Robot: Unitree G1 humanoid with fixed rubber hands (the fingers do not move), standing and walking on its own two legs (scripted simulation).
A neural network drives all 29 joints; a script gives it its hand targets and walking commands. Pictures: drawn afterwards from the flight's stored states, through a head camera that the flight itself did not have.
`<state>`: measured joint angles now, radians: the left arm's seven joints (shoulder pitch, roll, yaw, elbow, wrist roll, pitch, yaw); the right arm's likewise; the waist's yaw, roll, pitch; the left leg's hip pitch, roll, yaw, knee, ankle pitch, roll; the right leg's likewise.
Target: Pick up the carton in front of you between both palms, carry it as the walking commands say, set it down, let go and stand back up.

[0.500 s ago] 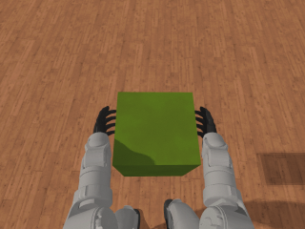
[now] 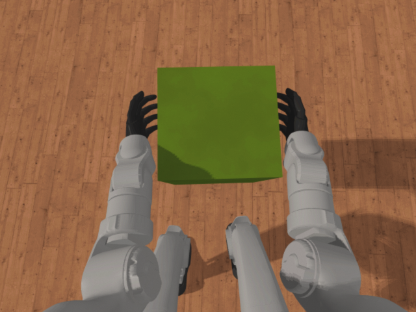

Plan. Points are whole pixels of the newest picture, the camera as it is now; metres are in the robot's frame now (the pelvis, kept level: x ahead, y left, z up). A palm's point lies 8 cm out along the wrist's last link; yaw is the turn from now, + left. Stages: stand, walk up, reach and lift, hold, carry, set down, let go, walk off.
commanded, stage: set down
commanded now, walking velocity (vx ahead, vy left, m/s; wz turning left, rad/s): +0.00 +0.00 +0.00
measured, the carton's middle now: (215, 136) +0.44 -0.04 -0.15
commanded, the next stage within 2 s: none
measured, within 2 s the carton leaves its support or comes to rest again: rests again in 1.58 s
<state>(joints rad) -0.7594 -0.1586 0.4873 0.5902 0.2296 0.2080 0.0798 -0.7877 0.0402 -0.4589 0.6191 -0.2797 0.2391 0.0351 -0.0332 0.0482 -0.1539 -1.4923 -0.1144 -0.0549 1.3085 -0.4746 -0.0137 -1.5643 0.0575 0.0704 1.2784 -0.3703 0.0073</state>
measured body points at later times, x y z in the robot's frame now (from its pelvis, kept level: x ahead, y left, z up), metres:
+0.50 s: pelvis -0.03 -0.01 -0.13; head +0.27 -0.05 +0.20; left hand +0.49 +0.10 -0.24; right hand +0.47 -0.21 -0.24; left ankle +0.05 +0.12 -0.59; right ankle +0.09 -0.11 -0.59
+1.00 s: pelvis -0.03 -0.01 -0.22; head +0.33 -0.03 +0.04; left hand +0.51 +0.09 -0.39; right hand +0.50 -0.22 -0.39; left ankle +0.05 +0.12 -0.59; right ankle +0.09 -0.11 -0.59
